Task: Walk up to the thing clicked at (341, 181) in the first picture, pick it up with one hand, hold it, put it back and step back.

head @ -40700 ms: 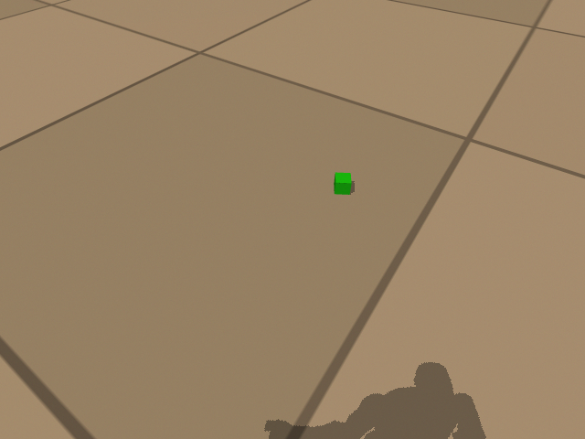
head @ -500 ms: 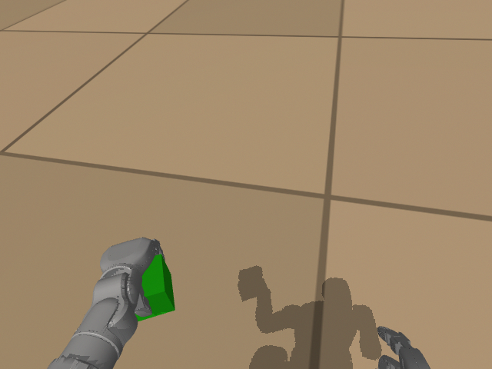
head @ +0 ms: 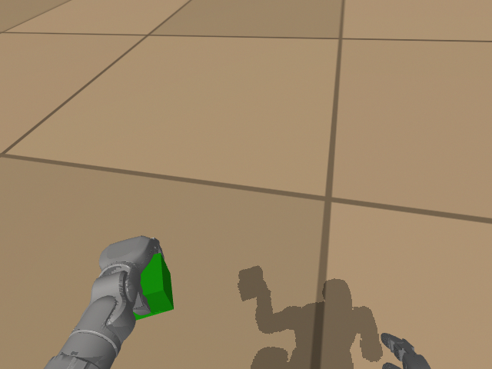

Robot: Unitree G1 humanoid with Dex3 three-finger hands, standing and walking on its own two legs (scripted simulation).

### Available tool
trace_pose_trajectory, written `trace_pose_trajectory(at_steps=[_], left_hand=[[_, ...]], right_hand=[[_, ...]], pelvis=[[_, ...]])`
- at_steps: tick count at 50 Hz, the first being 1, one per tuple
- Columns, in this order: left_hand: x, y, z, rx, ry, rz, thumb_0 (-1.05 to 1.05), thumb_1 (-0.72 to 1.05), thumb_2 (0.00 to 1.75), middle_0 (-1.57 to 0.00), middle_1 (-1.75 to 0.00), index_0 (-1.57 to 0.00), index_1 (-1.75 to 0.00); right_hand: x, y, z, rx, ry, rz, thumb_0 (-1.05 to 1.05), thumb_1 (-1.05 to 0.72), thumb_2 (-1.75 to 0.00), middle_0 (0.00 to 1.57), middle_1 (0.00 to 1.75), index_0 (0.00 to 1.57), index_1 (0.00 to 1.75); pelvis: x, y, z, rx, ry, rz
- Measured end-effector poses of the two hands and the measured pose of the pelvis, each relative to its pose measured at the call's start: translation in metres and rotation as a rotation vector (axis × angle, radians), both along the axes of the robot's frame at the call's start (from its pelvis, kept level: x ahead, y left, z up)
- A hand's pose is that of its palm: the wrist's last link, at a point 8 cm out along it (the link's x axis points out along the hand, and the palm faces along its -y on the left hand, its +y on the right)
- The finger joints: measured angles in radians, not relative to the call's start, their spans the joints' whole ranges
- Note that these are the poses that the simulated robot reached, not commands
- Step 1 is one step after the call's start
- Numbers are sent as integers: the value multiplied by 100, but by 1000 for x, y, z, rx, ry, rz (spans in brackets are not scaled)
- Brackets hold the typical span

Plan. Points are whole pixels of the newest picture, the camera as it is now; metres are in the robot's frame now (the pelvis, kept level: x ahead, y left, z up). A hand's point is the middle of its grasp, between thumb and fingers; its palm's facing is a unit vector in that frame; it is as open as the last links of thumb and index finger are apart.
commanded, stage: crouch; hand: left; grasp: from above
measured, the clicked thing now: (146, 286) +0.30 +0.22 -0.06
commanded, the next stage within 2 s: lower in 2.00 s
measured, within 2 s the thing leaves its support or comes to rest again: neither
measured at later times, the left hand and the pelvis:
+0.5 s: hand (153, 306) +0.29 +0.23 -0.13, palm faces -0.44 -0.08 -0.90, open 10.8 cm; pelvis -0.02 +0.00 -0.04, yaw +1 degrees
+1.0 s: hand (178, 321) +0.35 +0.25 -0.38, palm faces -0.42 -0.10 -0.90, open 10.8 cm; pelvis -0.07 +0.01 -0.24, yaw -1 degrees
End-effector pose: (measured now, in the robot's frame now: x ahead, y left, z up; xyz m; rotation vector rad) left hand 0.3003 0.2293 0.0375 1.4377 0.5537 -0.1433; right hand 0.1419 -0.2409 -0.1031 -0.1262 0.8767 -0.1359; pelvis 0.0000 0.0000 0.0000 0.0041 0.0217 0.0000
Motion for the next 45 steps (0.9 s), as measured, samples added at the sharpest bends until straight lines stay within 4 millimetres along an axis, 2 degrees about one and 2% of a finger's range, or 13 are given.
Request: trace_pose_trajectory(at_steps=[7, 12, 16, 21, 26, 33, 39, 45], left_hand=[[-2, -1, 3, 1, -1, -1, -1, -19, 65, -68, -64, -69, -59], [-5, -2, -7, 3, 16, -4, -1, -16, 63, -65, -66, -66, -61], [-8, -1, -29, 10, 31, -11, -1, -15, 62, -63, -67, -65, -62], [-9, 1, -72, 34, 41, -21, -1, -14, 61, -63, -67, -64, -62], [-2, 2, -121, 68, 15, -42, -1, -13, 61, -62, -68, -63, -62], [19, 5, -194, 86, -9, -57, -1, -13, 61, -62, -68, -63, -62], [34, 11, -255, 82, -32, -15, -1, -14, 61, -63, -68, -64, -62], [44, 15, -312, 74, -22, 25, -1, -13, 60, -62, -68, -63, -62]], right_hand=[[2, 0, 1, 4, -5, 3, 1, -90, -90, 19, 30, 20, 30], [2, 0, 2, 4, -11, 8, 1, -89, -90, 20, 30, 20, 30], [-2, -2, 0, -3, 3, 16, 1, -88, -89, 20, 30, 20, 30], [-20, -10, -14, -29, 68, 19, 0, -88, -89, 20, 30, 20, 30], [-53, -24, -47, -77, 170, -6, 0, -88, -89, 20, 30, 20, 30], [-115, -37, -106, -141, 322, -76, 0, -89, -89, 19, 30, 20, 30], [-161, -32, -159, -158, 424, -110, 0, -89, -89, 19, 30, 20, 30], [-182, -19, -212, -137, 471, -106, 0, -88, -89, 20, 30, 20, 30]], pelvis=[[-1, -1, 1, 1, -5, 0], [-3, -2, 0, 2, 1, 3], [-6, -4, -3, 1, 20, 9], [-15, -4, -15, -3, 84, 16], [-25, -3, -44, -13, 191, 19], [-43, 3, -101, -32, 343, 19], [-55, 8, -153, -46, 454, 10], [-66, 11, -201, -55, 532, 3]])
